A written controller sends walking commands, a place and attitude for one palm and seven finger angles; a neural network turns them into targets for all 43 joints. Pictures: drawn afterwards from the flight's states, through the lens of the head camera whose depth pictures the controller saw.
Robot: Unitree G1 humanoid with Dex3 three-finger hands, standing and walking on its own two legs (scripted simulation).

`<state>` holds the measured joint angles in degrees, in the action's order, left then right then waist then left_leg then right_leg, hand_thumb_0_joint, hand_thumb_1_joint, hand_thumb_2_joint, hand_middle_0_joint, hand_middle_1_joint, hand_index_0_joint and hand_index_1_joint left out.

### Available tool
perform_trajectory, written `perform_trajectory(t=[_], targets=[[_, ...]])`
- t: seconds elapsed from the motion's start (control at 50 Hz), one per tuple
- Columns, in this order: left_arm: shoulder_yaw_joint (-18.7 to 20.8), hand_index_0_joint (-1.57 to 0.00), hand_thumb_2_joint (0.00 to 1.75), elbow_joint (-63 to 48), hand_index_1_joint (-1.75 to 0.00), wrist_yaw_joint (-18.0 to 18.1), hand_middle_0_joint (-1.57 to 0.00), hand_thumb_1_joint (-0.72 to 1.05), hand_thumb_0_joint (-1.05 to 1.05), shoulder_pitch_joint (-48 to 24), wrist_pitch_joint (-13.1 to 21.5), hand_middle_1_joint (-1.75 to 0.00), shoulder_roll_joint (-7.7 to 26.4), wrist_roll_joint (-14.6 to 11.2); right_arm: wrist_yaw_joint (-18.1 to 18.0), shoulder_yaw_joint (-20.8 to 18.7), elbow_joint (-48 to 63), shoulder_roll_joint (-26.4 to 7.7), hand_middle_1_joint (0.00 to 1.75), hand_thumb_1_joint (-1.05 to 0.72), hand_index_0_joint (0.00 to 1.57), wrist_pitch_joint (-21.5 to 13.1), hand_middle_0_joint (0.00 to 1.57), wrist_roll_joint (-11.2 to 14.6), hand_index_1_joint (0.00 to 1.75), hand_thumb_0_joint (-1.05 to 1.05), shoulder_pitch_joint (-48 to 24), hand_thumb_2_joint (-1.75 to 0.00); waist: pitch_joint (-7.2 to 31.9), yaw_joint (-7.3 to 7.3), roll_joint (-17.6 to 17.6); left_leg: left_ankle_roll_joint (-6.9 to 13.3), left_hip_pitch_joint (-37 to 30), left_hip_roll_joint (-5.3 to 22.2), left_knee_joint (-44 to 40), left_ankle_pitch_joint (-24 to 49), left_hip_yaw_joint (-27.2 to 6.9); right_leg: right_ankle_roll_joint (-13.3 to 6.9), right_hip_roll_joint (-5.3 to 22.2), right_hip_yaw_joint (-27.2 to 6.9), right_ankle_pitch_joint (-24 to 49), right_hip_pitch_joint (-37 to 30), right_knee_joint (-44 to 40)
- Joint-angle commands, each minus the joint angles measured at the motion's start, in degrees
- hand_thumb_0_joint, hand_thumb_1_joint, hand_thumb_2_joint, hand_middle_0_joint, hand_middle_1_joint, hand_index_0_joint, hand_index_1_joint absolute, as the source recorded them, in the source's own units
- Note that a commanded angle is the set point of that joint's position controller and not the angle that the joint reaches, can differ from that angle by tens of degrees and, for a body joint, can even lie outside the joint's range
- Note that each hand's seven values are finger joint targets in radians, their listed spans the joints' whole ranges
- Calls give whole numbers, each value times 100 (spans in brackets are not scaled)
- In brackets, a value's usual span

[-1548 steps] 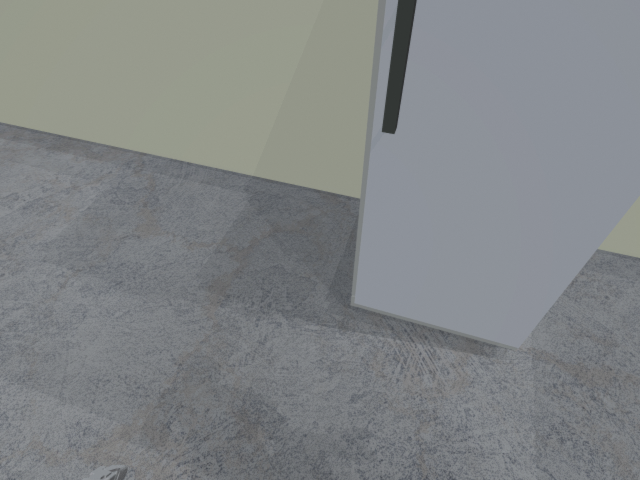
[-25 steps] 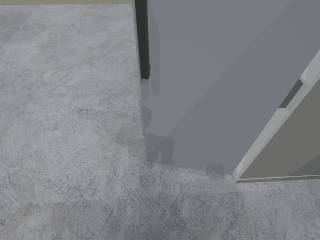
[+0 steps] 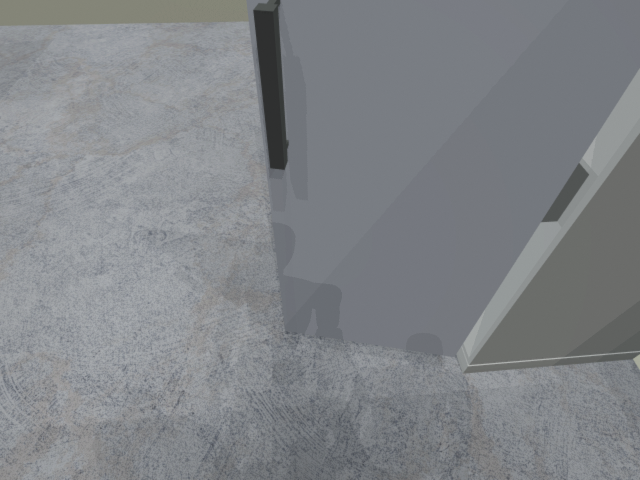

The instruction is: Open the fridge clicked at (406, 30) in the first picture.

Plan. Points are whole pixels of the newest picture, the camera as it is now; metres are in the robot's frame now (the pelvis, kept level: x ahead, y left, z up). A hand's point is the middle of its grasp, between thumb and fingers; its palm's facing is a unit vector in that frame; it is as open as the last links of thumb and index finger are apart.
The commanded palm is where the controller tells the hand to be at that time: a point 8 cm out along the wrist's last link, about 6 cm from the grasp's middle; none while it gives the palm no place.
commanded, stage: look to check the result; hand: left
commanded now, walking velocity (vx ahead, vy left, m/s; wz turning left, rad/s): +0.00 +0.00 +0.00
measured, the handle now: (277, 91) +0.62 +0.10 +0.17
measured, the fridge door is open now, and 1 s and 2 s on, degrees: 76 76 76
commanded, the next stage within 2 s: stand and wait in 0.56 s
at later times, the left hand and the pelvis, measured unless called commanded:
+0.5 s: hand out of the picture +0.02 +0.16 -0.18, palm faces +0.02 -0.98 -0.19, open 7.4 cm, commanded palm none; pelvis +0.01 -0.01 +0.00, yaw +0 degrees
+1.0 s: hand out of the picture +0.02 +0.16 -0.18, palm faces +0.02 -0.98 -0.19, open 7.4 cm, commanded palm none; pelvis +0.02 -0.01 +0.00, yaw +0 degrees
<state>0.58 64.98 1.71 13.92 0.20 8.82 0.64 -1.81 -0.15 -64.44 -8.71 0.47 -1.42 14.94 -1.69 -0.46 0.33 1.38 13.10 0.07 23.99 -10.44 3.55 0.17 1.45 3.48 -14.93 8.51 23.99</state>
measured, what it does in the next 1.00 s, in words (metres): stands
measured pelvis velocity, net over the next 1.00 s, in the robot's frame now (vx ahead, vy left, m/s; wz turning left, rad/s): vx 0.02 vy -0.01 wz -0.01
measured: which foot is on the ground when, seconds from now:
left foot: down 0.00-1.00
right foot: down 0.00-1.00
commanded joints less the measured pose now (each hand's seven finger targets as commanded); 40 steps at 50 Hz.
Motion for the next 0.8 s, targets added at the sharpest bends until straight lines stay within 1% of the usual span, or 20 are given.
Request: perform_trajectory(t=[0.0, 0.02, 0.06, 0.08, 0.2, 0.22, 0.28, 0.32, 0.36, 0.38, 0.44, 0.48, 0.52, 0.6, 0.62, 0.64, 0.66, 0.7, 0.74, 0.78], targets=[[88, -20, 90, -118, -30, 11, -20, 90, 0, 334, 79, -30, 622, 11, -32, -121, 156, -582, 30, -90, 20, -93, 20, 15, 30, 0, 238, -90, -77, 12, -23, 73, -169, 599, -420, 518, -613, -205, 474, -513, 555, 243, -542], [88, -20, 90, -121, -30, 15, -20, 90, 0, 364, 90, -30, 655, 15, -31, -127, 174, -594, 30, -90, 20, -92, 20, 28, 30, 0, 220, -90, -38, 29, -86, 68, -208, 601, -363, 636, -587, -205, 477, -513, 660, 217, -555], [78, -20, 90, -109, -30, 17, -20, 90, 0, 348, 94, -30, 625, 7, -32, -125, 146, -592, 30, -90, 20, -94, 20, 19, 30, 0, 197, -90, -20, 8, -121, 60, -277, 606, -364, 709, -571, -204, 496, -510, 751, 222, -545], [81, -20, 90, -106, -30, 17, -20, 90, 0, 343, 93, -30, 623, 7, -35, -126, 137, -597, 30, -90, 20, -93, 20, 19, 30, 0, 184, -90, -17, 13, -38, 59, -290, 604, -361, 696, -567, -204, 499, -521, 750, 217, -560], [68, -20, 90, -81, -30, 18, -20, 90, 0, 300, 80, -30, 637, 5, -35, -117, 103, -594, 30, -90, 20, -68, 20, 22, 30, 0, 136, -90, -206, -2, -47, 40, -250, 610, -423, 564, -570, -198, 473, -529, 597, 272, -631], [69, -20, 90, -84, -30, 21, -20, 90, 0, 350, 86, -30, 647, 11, -34, -117, 116, -605, 30, -90, 20, -64, 20, 31, 30, 0, 133, -90, -170, 17, -129, 38, -282, 614, -387, 601, -552, -198, 471, -515, 635, 262, -651], [66, -20, 90, -66, -30, 15, -20, 90, 0, 319, 84, -30, 617, 4, -39, -114, 102, -603, 30, -90, 20, -76, 20, 19, 30, 0, 113, -90, -111, 2, -3, 41, -339, 617, -411, 629, -555, -201, 477, -537, 668, 243, -632], [75, -20, 90, -64, -30, 20, -20, 90, 0, 342, 101, -30, 657, 10, -45, -114, 121, -637, 30, -90, 20, -87, 20, 33, 30, 0, 100, -90, 16, 18, -72, 45, -411, 635, -361, 824, -547, -203, 479, -529, 880, 153, -613], [72, -20, 90, -62, -30, 15, -20, 90, 0, 302, 94, -30, 633, 2, -50, -105, 94, -617, 30, -90, 20, -94, 20, 26, 30, 0, 107, -90, -48, 8, -11, 38, -357, 630, -396, 809, -552, -200, 484, -526, 862, 135, -614], [73, -20, 90, -47, -30, 15, -20, 90, 0, 341, 97, -30, 629, 3, -51, -108, 88, -618, 30, -90, 20, -98, 20, 25, 30, 0, 92, -90, -3, 19, -36, 44, -404, 637, -391, 830, -547, -200, 494, -519, 888, 127, -616], [64, -20, 90, -39, -30, 17, -20, 90, 0, 322, 91, -30, 612, 4, -51, -105, 77, -597, 30, -90, 20, -83, 20, 26, 30, 0, 78, -90, -155, 17, -64, 29, -366, 635, -422, 741, -546, -199, 488, -518, 789, 198, -667], [72, -20, 90, -42, -30, 15, -20, 90, 0, 324, 96, -30, 624, 5, -52, -107, 71, -613, 30, -90, 20, -87, 20, 22, 30, 0, 72, -90, -85, 13, 10, 31, -405, 637, -421, 766, -536, -201, 489, -531, 829, 148, -673], [75, -20, 90, -48, -30, 21, -20, 90, 0, 361, 115, -30, 659, 11, -56, -113, 80, -633, 30, -90, 20, -95, 20, 31, 30, 0, 94, -90, -3, 24, -106, 33, -463, 645, -366, 952, -529, -206, 492, -527, 1091, 81, -655], [67, -20, 90, -37, -30, 19, -20, 90, 0, 325, 111, -30, 628, -2, -59, -102, 49, -622, 30, -90, 20, -90, 20, 26, 30, 0, 76, -90, -96, 14, -63, 22, -427, 639, -417, 865, -530, -202, 498, -541, 1022, 83, -688], [68, -20, 90, -40, -30, 23, -20, 90, 0, 338, 114, -30, 657, 3, -56, -103, 67, -631, 30, -90, 20, -85, 20, 34, 30, 0, 80, -90, -102, 22, -149, 15, -429, 638, -400, 873, -524, -199, 501, -513, 1040, 87, -699], [57, -20, 90, -24, -30, 21, -20, 90, 0, 324, 108, -30, 619, 0, -56, -104, 45, -609, 30, -90, 20, -82, 20, 24, 30, 0, 62, -90, -164, 13, -89, 8, -430, 639, -424, 826, -505, -200, 506, -528, 994, 136, -706], [60, -20, 90, -32, -30, 18, -20, 90, 0, 332, 107, -30, 627, -4, -56, -101, 43, -604, 30, -90, 20, -86, 20, 25, 30, 0, 90, -90, -125, 17, -10, 15, -435, 635, -426, 828, -514, -202, 504, -543, 977, 99, -710], [66, -20, 90, -30, -30, 16, -20, 90, 0, 322, 105, -30, 626, -2, -58, -100, 32, -618, 30, -90, 20, -85, 20, 22, 30, 0, 84, -90, -141, 12, 5, 11, -413, 642, -449, 801, -512, -205, 493, -538, 916, 89, -721], [77, -20, 90, -42, -30, 21, -20, 90, 0, 325, 117, -30, 646, -2, -63, -99, 40, -621, 30, -90, 20, -100, 20, 26, 30, 0, 109, -90, -23, 11, -83, 18, -468, 651, -411, 983, -522, -213, 502, -532, 1156, 4, -671], [70, -20, 90, -37, -30, 18, -20, 90, 0, 325, 112, -30, 640, -7, -64, -95, 34, -628, 30, -90, 20, -98, 20, 29, 30, 0, 100, -90, -100, 18, -64, 18, -454, 654, -440, 913, -518, -201, 506, -524, 1058, 40, -702]])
